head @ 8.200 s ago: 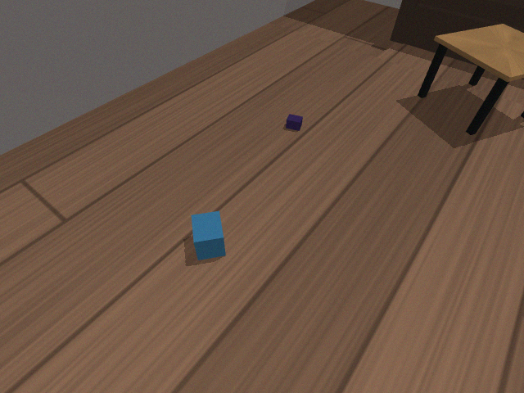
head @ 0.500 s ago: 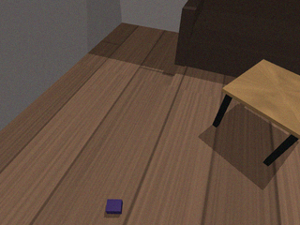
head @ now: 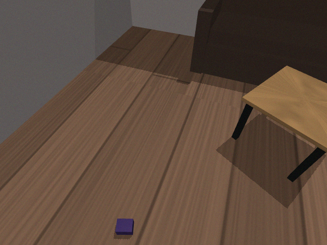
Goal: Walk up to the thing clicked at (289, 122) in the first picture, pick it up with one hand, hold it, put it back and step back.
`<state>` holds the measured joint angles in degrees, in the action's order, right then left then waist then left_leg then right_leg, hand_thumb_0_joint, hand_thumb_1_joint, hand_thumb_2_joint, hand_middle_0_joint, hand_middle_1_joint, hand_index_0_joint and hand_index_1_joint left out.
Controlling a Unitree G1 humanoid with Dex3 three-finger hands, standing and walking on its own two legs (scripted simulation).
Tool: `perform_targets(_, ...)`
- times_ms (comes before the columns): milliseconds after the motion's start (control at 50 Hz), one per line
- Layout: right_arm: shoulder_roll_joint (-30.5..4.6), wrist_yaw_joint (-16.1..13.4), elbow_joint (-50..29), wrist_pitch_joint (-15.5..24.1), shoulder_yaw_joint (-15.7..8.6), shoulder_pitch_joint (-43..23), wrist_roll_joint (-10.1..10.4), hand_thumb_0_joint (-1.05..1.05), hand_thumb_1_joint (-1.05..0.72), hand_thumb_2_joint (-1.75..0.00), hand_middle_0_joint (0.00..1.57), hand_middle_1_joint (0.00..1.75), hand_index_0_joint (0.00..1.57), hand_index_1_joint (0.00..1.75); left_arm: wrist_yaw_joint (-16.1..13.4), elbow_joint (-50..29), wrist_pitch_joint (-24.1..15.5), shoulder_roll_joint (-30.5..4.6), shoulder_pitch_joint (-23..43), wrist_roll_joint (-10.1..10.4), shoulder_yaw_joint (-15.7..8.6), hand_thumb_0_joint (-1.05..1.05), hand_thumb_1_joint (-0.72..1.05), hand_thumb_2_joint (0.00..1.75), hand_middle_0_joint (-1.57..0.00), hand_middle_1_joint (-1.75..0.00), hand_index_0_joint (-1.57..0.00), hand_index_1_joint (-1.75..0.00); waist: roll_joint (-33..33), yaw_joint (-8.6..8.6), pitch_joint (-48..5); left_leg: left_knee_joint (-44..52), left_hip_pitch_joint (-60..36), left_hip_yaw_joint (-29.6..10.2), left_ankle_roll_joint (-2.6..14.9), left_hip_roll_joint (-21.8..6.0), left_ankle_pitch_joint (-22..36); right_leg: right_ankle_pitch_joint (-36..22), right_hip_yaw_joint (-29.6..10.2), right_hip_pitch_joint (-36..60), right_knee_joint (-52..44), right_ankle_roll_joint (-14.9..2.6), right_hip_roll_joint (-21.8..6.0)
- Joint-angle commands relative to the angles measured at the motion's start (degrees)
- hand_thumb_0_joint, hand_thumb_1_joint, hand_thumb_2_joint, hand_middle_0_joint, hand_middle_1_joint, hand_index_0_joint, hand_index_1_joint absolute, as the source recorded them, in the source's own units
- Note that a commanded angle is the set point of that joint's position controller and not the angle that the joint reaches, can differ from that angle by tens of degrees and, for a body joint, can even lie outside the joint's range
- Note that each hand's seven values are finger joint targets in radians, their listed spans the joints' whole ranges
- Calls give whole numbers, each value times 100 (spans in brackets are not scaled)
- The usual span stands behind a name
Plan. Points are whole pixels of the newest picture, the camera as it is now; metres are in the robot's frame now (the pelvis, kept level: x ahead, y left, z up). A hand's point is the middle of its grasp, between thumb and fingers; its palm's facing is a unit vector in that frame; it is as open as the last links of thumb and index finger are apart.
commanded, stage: stand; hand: left
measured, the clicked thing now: (125, 226) +0.37 +0.20 -0.75
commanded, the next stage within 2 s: walk up in 0.52 s
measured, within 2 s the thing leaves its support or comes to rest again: neither
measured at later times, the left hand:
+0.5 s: hand out of the picture +0.06 +0.25 -0.16, palm faces -0.03 -0.94 -0.34, open 7.4 cm
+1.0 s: hand out of the picture +0.04 +0.24 -0.16, palm faces +0.00 -0.95 -0.33, open 7.4 cm
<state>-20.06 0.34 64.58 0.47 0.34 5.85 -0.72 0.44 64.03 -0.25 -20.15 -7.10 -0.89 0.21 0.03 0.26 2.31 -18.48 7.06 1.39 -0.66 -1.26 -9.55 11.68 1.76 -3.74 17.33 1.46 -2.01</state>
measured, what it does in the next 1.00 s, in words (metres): stands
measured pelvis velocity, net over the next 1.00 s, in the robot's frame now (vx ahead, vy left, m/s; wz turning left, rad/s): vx -0.03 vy -0.01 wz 0.02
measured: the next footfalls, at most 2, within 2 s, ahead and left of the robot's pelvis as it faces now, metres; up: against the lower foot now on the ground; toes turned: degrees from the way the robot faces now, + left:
none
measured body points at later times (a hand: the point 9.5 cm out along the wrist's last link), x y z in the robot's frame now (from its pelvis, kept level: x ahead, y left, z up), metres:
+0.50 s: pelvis +0.00 +0.00 +0.00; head +0.01 +0.00 +0.45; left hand +0.06 +0.30 -0.13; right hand +0.08 -0.30 -0.13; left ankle +0.01 +0.12 -0.75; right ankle -0.02 -0.13 -0.75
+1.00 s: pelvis -0.03 -0.01 -0.01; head -0.01 -0.01 +0.44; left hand +0.04 +0.29 -0.14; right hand +0.06 -0.32 -0.13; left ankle +0.01 +0.12 -0.75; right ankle -0.02 -0.13 -0.75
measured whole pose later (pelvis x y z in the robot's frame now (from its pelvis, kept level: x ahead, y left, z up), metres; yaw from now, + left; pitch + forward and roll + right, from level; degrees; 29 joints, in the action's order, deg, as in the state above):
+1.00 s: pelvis -0.03 -0.01 -0.01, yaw +1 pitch -2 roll +0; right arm -21.0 0.4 62.3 -0.7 -1.7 5.8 -0.7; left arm 1.4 61.6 2.0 -20.2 -6.9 -1.1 -2.2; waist 0.1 0.0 4.6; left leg -23.0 12.2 -0.3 -1.6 -2.4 -8.9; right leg 12.1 3.1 -8.9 22.9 -0.1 -0.9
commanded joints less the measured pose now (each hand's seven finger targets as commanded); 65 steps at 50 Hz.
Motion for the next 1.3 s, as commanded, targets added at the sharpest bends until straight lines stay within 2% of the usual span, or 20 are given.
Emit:
perform_targets(0,-1224,-80,-321,109,-251,-257,15,0,-90,-90,20,30,20,30,-102,-298,-120,-1227,137,6,-257,0,90,90,-20,-30,-20,-30,-8,-10,-313,250,-210,-563,161,-681,882,-740,-428,-173,-286,-213,-633)
perform_targets(200,-1240,-70,-322,131,-258,-230,24,0,-90,-90,20,30,20,30,-104,-306,-157,-1205,129,18,-255,0,90,90,-20,-30,-20,-30,-8,-17,-396,175,-296,-559,193,-669,1125,-1038,-461,-88,-309,-193,-663)
perform_targets(320,-1220,-75,-333,119,-254,-233,4,0,-90,-90,20,30,20,30,-104,-307,-128,-1224,136,26,-274,0,90,90,-20,-30,-20,-30,-77,-14,-300,260,-186,-566,163,-660,919,-767,-452,-123,-285,-216,-642)
perform_targets(480,-1220,-77,-326,129,-245,-157,24,0,-90,-90,20,30,20,30,-100,-297,-139,-1218,98,18,-260,0,90,90,-20,-30,-20,-30,-30,-30,-274,246,-218,-578,166,-652,1022,-868,-447,-155,-303,-195,-631)
perform_targets(500,-1317,-87,-363,128,-319,-241,92,0,-90,-90,20,30,20,30,-84,-317,-57,-1280,240,73,-365,0,90,90,-20,-30,-20,-30,127,-49,-70,172,-56,-633,206,-680,1579,-1395,-407,-250,-70,-213,-550)
perform_targets(520,-1306,-101,-376,131,-317,-196,100,0,-90,-90,20,30,20,30,-87,-351,-25,-1238,186,88,-365,0,90,90,-20,-30,-20,-30,101,-27,-218,133,-106,-589,222,-724,1793,-1467,-362,-170,-22,-222,-538)
perform_targets(580,-1329,-117,-419,114,-366,-146,94,0,-90,-90,20,30,20,30,-85,-393,19,-1238,134,71,-403,0,90,90,-20,-30,-20,-30,-18,-21,-495,46,-202,-572,267,-772,1926,-1436,-284,-24,126,-246,-520)
perform_targets(700,-1320,-128,-523,39,-419,-283,68,0,-90,-90,20,30,20,30,-59,-475,80,-1223,157,37,-436,0,90,90,-20,-30,-20,-30,-135,-31,-441,24,154,-617,290,-677,845,-851,-354,-129,128,-330,-523)
perform_targets(780,-1303,-104,-561,19,-443,-306,39,0,-90,-90,20,30,20,30,-42,-504,89,-1264,164,14,-466,0,90,90,-20,-30,-20,-30,-33,-32,-347,-16,271,-641,285,-605,382,-503,-455,-331,62,-386,-547)
perform_targets(940,-1311,-60,-578,14,-450,-209,7,0,-90,-90,20,30,20,30,-2,-603,85,-1305,235,-15,-526,0,90,90,-20,-30,-20,-30,87,-58,-149,-102,388,-647,250,-513,-154,173,-638,-686,-101,-444,-591)
perform_targets(1020,-1323,-58,-598,29,-454,-153,4,0,-90,-90,20,30,20,30,10,-641,87,-1300,162,-11,-553,0,90,90,-20,-30,-20,-30,14,-19,-224,-118,372,-699,263,-560,-134,290,-624,-684,-31,-473,-567)
perform_targets(1140,-1359,-71,-633,51,-440,-86,12,0,-90,-90,20,30,20,30,24,-680,91,-1269,127,-12,-551,0,90,90,-20,-30,-20,-30,-26,-5,-306,-120,482,-752,304,-597,-81,138,-607,-561,75,-463,-529)
perform_targets(1280,-1330,-85,-662,63,-408,7,38,0,-90,-90,20,30,20,30,22,-752,79,-1255,174,17,-542,0,90,90,-20,-30,-20,-30,7,-41,-315,-222,442,-698,257,-556,195,-62,-616,-575,74,-486,-553)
